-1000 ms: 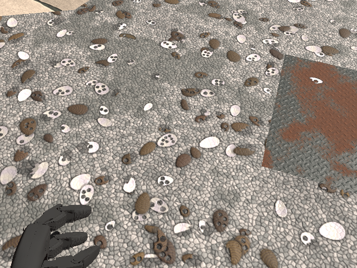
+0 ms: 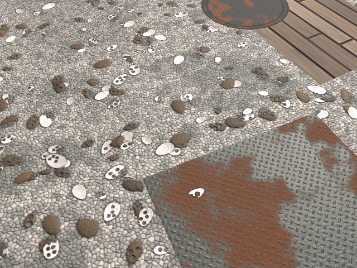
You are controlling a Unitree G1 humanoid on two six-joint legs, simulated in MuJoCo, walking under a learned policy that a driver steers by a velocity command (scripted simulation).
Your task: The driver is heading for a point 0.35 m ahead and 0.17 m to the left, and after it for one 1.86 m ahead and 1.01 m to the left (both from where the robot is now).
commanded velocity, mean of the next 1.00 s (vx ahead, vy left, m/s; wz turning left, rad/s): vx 1.00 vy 0.00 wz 0.77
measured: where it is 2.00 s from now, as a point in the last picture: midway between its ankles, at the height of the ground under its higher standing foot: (21, 77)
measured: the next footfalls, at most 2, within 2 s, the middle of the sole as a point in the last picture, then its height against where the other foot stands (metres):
left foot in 0.38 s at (142, 247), level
right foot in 0.82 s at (144, 151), level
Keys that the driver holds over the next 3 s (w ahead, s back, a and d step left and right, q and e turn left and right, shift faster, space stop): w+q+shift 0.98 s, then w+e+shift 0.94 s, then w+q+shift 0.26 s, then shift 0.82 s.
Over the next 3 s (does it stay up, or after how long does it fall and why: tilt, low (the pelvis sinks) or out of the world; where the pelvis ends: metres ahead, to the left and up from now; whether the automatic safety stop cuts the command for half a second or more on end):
stays up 2.02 1.08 0.02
